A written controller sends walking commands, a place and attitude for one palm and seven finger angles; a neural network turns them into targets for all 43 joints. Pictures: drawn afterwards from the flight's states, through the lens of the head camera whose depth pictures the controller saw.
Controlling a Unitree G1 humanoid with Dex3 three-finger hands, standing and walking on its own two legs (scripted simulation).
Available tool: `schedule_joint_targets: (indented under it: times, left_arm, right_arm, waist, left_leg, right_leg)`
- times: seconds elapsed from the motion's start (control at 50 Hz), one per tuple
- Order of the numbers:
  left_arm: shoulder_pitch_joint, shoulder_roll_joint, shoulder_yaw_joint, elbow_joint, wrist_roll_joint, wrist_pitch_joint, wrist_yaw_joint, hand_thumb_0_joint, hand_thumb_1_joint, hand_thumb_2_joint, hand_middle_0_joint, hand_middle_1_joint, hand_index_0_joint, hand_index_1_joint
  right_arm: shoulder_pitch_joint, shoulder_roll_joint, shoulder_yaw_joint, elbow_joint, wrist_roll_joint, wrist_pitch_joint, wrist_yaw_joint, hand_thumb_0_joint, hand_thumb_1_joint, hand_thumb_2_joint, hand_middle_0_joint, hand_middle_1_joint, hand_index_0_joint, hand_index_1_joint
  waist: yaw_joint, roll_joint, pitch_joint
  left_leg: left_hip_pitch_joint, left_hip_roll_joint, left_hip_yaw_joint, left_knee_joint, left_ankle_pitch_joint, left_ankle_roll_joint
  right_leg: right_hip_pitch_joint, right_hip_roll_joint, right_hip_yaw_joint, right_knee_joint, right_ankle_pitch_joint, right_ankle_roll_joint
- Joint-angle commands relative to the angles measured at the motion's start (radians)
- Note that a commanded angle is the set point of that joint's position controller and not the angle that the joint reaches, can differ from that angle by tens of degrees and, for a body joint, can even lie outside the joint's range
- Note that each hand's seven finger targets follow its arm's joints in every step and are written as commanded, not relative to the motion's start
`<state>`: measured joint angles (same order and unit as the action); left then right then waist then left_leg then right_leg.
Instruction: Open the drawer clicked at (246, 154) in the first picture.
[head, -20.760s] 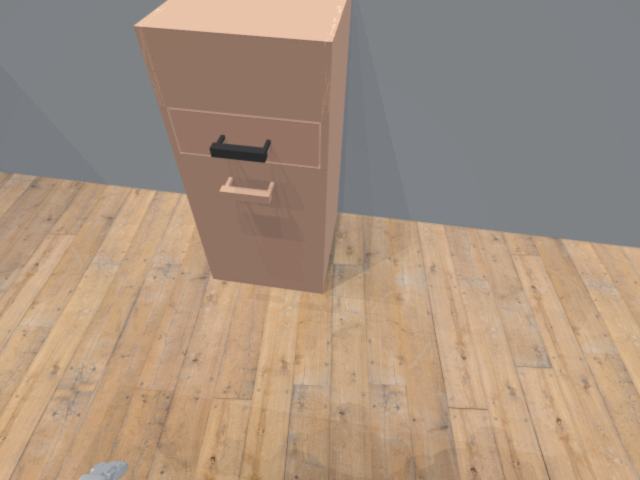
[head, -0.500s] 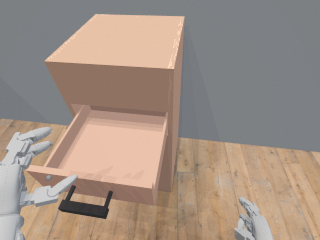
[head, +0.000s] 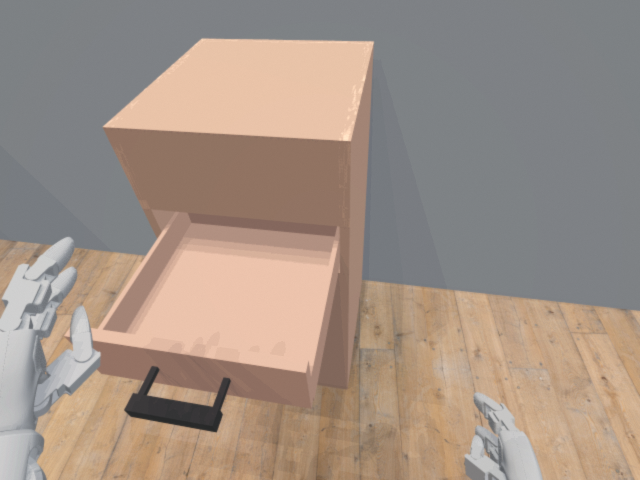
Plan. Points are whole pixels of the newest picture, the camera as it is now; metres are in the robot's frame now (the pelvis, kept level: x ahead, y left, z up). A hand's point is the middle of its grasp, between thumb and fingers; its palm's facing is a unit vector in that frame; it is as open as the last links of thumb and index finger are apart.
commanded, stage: step back with the hand held close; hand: left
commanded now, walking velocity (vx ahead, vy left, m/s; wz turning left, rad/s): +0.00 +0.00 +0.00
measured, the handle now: (181, 395) +0.25 +0.26 -0.11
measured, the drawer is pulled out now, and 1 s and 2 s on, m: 0.30 0.30 0.30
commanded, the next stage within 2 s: stop stepping back and stand still in 1.24 s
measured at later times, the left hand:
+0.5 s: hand (71, 387) +0.15 +0.25 +0.14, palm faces +0.28 -0.81 -0.51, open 7.4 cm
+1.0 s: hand out of the picture +0.07 +0.25 +0.15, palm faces +0.36 -0.79 -0.49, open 7.4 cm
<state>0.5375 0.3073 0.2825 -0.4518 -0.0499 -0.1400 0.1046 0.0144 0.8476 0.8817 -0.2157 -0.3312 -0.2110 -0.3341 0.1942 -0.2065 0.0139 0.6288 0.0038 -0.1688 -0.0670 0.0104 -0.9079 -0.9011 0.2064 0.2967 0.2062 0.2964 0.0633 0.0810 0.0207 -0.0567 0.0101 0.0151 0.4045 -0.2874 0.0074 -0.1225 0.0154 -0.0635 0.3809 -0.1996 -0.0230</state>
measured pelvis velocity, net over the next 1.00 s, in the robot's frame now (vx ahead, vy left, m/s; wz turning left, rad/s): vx -0.13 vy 0.00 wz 0.01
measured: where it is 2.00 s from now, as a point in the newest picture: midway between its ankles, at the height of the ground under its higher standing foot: outside the picture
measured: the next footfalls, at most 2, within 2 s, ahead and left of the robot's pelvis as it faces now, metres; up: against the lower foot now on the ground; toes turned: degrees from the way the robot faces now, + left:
right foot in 1.08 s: -0.12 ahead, -0.12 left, +0.00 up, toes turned -2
left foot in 1.36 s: -0.18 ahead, +0.13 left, +0.00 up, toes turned +2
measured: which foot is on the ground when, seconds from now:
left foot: down 0.00-1.00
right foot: down 0.00-0.90, up 0.92-1.00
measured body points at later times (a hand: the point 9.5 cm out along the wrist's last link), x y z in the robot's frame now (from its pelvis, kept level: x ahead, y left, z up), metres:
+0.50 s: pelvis -0.04 +0.02 -0.01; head +0.00 +0.03 +0.44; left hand +0.13 +0.29 +0.17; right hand +0.13 -0.23 -0.08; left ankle -0.04 +0.11 -0.74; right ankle +0.01 -0.10 -0.74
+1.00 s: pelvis -0.13 +0.00 -0.01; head -0.09 +0.02 +0.44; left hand +0.04 +0.29 +0.18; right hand +0.05 -0.23 -0.09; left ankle -0.08 +0.12 -0.74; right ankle -0.10 -0.11 -0.73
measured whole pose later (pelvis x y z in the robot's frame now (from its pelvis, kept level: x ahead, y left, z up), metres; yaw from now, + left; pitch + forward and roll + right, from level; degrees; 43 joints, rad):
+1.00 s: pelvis -0.13 +0.00 -0.01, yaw +1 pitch +1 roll +0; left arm 0.65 0.41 0.40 -0.64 -0.03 -0.21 0.18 0.02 0.89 0.90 -0.21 -0.30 -0.21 -0.30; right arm 0.19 -0.18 -0.01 0.58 -0.02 -0.14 -0.07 0.01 -0.91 -0.90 0.21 0.30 0.21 0.30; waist -0.01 -0.03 0.04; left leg -0.37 0.01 0.01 0.56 -0.22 0.01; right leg -0.39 0.01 -0.01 0.67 -0.37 0.00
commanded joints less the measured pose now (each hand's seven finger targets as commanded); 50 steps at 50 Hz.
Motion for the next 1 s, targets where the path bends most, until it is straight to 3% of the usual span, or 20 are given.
schedule_joint_targets:
  times: [0.0, 0.06, 0.08, 0.1, 0.18, 0.32, 0.42, 0.5, 0.54, 0.6, 0.64, 0.68, 0.7, 0.72, 0.78, 0.84, 0.88, 0.9, 0.94, 0.98]
  left_arm:
    - [-0.066, 0.174, 0.123, -0.212, -0.002, -0.065, 0.021, 0.0, 0.9, 0.9, -0.2, -0.3, -0.2, -0.3]
    - [-0.065, 0.166, 0.117, -0.203, -0.002, -0.068, 0.021, 0.0, 0.9, 0.9, -0.2, -0.3, -0.2, -0.3]
    - [-0.18, 0.28, 0.248, -0.3, 0.006, -0.115, 0.032, 0.0, 0.9, 0.9, -0.2, -0.3, -0.2, -0.3]
    - [-0.098, 0.21, 0.197, -0.227, 0.019, -0.123, 0.027, 0.0, 0.9, 0.9, -0.2, -0.3, -0.2, -0.3]
    - [0.042, 0.161, 0.159, -0.244, 0.038, -0.129, 0.037, 0.0, 0.9, 0.9, -0.2, -0.3, -0.2, -0.3]
    - [0.159, 0.223, 0.224, -0.338, 0.019, -0.129, 0.065, 0.0, 0.9, 0.9, -0.2, -0.3, -0.2, -0.3]
    - [0.177, 0.251, 0.249, -0.413, 0.013, -0.134, 0.069, 0.0, 0.9, 0.9, -0.2, -0.3, -0.2, -0.3]
    - [0.156, 0.213, 0.218, -0.416, 0.029, -0.14, 0.089, 0.0, 0.9, 0.9, -0.2, -0.3, -0.2, -0.3]
    - [0.137, 0.206, 0.211, -0.403, 0.032, -0.142, 0.1, 0.0, 0.9, 0.9, -0.2, -0.3, -0.2, -0.3]
    - [0.13, 0.181, 0.179, -0.375, 0.022, -0.138, 0.101, 0.0, 0.9, 0.9, -0.2, -0.3, -0.2, -0.3]
    - [0.105, 0.176, 0.171, -0.357, 0.019, -0.125, 0.1, 0.0, 0.9, 0.9, -0.2, -0.3, -0.2, -0.3]
    - [0.074, 0.201, 0.184, -0.332, 0.006, -0.121, 0.081, 0.0, 0.9, 0.9, -0.2, -0.3, -0.2, -0.3]
    - [0.06, 0.21, 0.181, -0.33, 0.005, -0.118, 0.079, 0.0, 0.9, 0.9, -0.2, -0.3, -0.2, -0.3]
    - [0.046, 0.213, 0.187, -0.344, 0.008, -0.116, 0.077, 0.0, 0.9, 0.9, -0.2, -0.3, -0.2, -0.3]
    - [0.089, 0.221, 0.21, -0.343, 0.015, -0.116, 0.074, 0.0, 0.9, 0.9, -0.2, -0.3, -0.2, -0.3]
    - [0.094, 0.244, 0.217, -0.411, 0.027, -0.138, 0.077, 0.0, 0.9, 0.9, -0.2, -0.3, -0.2, -0.3]
    - [0.118, 0.233, 0.228, -0.411, 0.029, -0.14, 0.084, 0.0, 0.9, 0.9, -0.2, -0.3, -0.2, -0.3]
    - [0.112, 0.225, 0.223, -0.422, 0.028, -0.138, 0.094, 0.0, 0.9, 0.9, -0.2, -0.3, -0.2, -0.3]
    - [0.122, 0.209, 0.197, -0.428, 0.021, -0.136, 0.095, 0.0, 0.9, 0.9, -0.2, -0.3, -0.2, -0.3]
    - [0.125, 0.195, 0.18, -0.413, 0.013, -0.13, 0.085, 0.0, 0.9, 0.9, -0.2, -0.3, -0.2, -0.3]
  right_arm:
    - [-0.135, -0.09, -0.038, -0.166, -0.001, -0.061, -0.009, 0.0, -0.9, -0.9, 0.2, 0.3, 0.2, 0.3]
    - [-0.138, -0.091, -0.039, -0.164, 0.001, -0.062, -0.009, 0.0, -0.9, -0.9, 0.2, 0.3, 0.2, 0.3]
    - [-0.102, -0.116, -0.034, -0.203, 0.008, -0.034, -0.013, 0.0, -0.9, -0.9, 0.2, 0.3, 0.2, 0.3]
    - [-0.102, -0.105, -0.037, -0.176, -0.005, -0.018, -0.014, 0.0, -0.9, -0.9, 0.2, 0.3, 0.2, 0.3]
    - [-0.088, -0.123, -0.059, -0.211, -0.012, 0.007, -0.015, 0.0, -0.9, -0.9, 0.2, 0.3, 0.2, 0.3]
    - [-0.088, -0.109, -0.078, -0.244, 0.0, 0.037, -0.018, 0.0, -0.9, -0.9, 0.2, 0.3, 0.2, 0.3]
    - [-0.104, -0.109, -0.077, -0.25, 0.0, 0.03, -0.022, 0.0, -0.9, -0.9, 0.2, 0.3, 0.2, 0.3]
    - [-0.08, -0.115, -0.073, -0.236, -0.033, -0.005, -0.033, 0.0, -0.9, -0.9, 0.2, 0.3, 0.2, 0.3]
    - [-0.065, -0.113, -0.072, -0.211, -0.047, -0.023, -0.04, 0.0, -0.9, -0.9, 0.2, 0.3, 0.2, 0.3]
    - [-0.048, -0.125, -0.066, -0.187, -0.042, -0.033, -0.037, 0.0, -0.9, -0.9, 0.2, 0.3, 0.2, 0.3]
    - [-0.053, -0.129, -0.069, -0.183, -0.034, -0.021, -0.037, 0.0, -0.9, -0.9, 0.2, 0.3, 0.2, 0.3]
    - [-0.058, -0.116, -0.074, -0.187, 0.002, -0.013, -0.013, 0.0, -0.9, -0.9, 0.2, 0.3, 0.2, 0.3]
    - [-0.058, -0.103, -0.073, -0.181, 0.007, -0.002, -0.007, 0.0, -0.9, -0.9, 0.2, 0.3, 0.2, 0.3]
    - [-0.07, -0.104, -0.071, -0.187, 0.005, 0.003, -0.004, 0.0, -0.9, -0.9, 0.2, 0.3, 0.2, 0.3]
    - [-0.092, -0.08, -0.043, -0.188, -0.003, 0.016, -0.007, 0.0, -0.9, -0.9, 0.2, 0.3, 0.2, 0.3]
    - [-0.12, -0.12, -0.061, -0.206, -0.007, 0.005, -0.016, 0.0, -0.9, -0.9, 0.2, 0.3, 0.2, 0.3]
    - [-0.115, -0.105, -0.061, -0.219, -0.021, -0.01, -0.016, 0.0, -0.9, -0.9, 0.2, 0.3, 0.2, 0.3]
    - [-0.1, -0.107, -0.066, -0.205, -0.037, -0.019, -0.022, 0.0, -0.9, -0.9, 0.2, 0.3, 0.2, 0.3]
    - [-0.078, -0.115, -0.073, -0.182, -0.036, -0.036, -0.02, 0.0, -0.9, -0.9, 0.2, 0.3, 0.2, 0.3]
    - [-0.071, -0.125, -0.075, -0.17, -0.023, -0.046, -0.008, 0.0, -0.9, -0.9, 0.2, 0.3, 0.2, 0.3]
  waist:
    - [-0.001, -0.035, -0.069]
    - [-0.004, -0.045, -0.052]
    - [-0.05, -0.072, 0.08]
    - [-0.06, -0.128, 0.055]
    - [-0.066, -0.072, -0.092]
    - [-0.073, -0.073, -0.214]
    - [-0.061, 0.019, -0.19]
    - [-0.064, 0.105, -0.11]
    - [-0.067, 0.084, -0.093]
    - [-0.08, 0.084, -0.086]
    - [-0.087, -0.027, -0.113]
    - [-0.091, -0.181, -0.127]
    - [-0.089, -0.252, -0.116]
    - [-0.085, -0.24, -0.113]
    - [-0.088, -0.208, -0.095]
    - [-0.055, 0.072, -0.1]
    - [-0.066, 0.131, -0.102]
    - [-0.071, 0.107, -0.09]
    - [-0.068, 0.1, -0.129]
    - [-0.068, 0.14, -0.143]
  left_leg:
    - [-0.062, 0.024, -0.012, -0.066, 0.231, 0.007]
    - [-0.068, 0.023, -0.014, -0.068, 0.213, 0.007]
    - [-0.149, 0.033, -0.043, -0.045, 0.12, 0.019]
    - [-0.146, 0.029, -0.058, -0.024, 0.074, 0.026]
    - [-0.134, 0.043, -0.055, 0.017, 0.165, 0.025]
    - [-0.199, 0.069, -0.086, 0.083, 0.41, -0.002]
    - [-0.266, 0.115, -0.134, 0.013, 0.371, 0.013]
    - [-0.409, 0.201, -0.183, -0.086, 0.293, 0.048]
    - [-0.411, 0.228, -0.191, -0.066, 0.302, 0.071]
    - [-0.337, 0.209, -0.187, 0.013, 0.344, 0.062]
    - [-0.329, 0.144, -0.147, 0.11, 0.23, 0.03]
    - [-0.253, 0.009, -0.049, 0.304, -0.073, -0.001]
    - [-0.232, -0.022, -0.039, 0.416, -0.118, -0.005]
    - [-0.23, -0.023, -0.052, 0.466, -0.14, -0.002]
    - [-0.208, 0.013, -0.034, 0.123, -0.055, 0.011]
    - [-0.3, 0.212, -0.196, -0.073, 0.188, 0.075]
    - [-0.456, 0.269, -0.241, -0.148, 0.084, 0.097]
    - [-0.457, 0.282, -0.241, -0.127, 0.19, 0.11]
    - [-0.311, 0.277, -0.193, -0.033, 0.451, 0.105]
    - [-0.223, 0.259, -0.158, -0.013, 0.488, 0.094]
  right_leg:
    - [0.058, -0.04, 0.026, -0.052, 0.125, 0.002]
    - [0.049, -0.04, 0.029, -0.06, 0.104, 0.002]
    - [-0.071, -0.081, 0.142, -0.107, 0.137, 0.0]
    - [-0.081, -0.101, 0.145, -0.121, 0.096, 0.001]
    - [-0.024, -0.121, 0.147, -0.047, 0.2, -0.008]
    - [0.04, -0.15, 0.115, 0.086, 0.453, -0.036]
    - [0.01, -0.095, 0.078, 0.158, 0.297, -0.011]
    - [-0.013, -0.038, 0.044, 0.296, -0.044, 0.015]
    - [-0.046, -0.035, 0.055, 0.309, -0.146, 0.014]
    - [-0.079, -0.047, 0.079, 0.199, -0.08, 0.004]
    - [-0.083, -0.103, 0.175, 0.104, 0.103, -0.034]
    - [-0.223, -0.277, 0.385, -0.072, 0.085, -0.107]
    - [-0.272, -0.334, 0.412, -0.131, 0.002, -0.135]
    - [-0.286, -0.338, 0.405, -0.133, 0.018, -0.154]
    - [-0.197, -0.241, 0.228, -0.025, 0.108, -0.077]
    - [-0.118, -0.065, 0.101, 0.169, 0.036, 0.029]
    - [-0.06, -0.026, 0.062, 0.337, -0.164, 0.029]
    - [-0.09, -0.01, 0.067, 0.389, -0.207, 0.028]
    - [-0.153, -0.013, 0.071, 0.354, -0.216, 0.025]
    - [-0.162, -0.015, 0.045, 0.279, -0.193, 0.032]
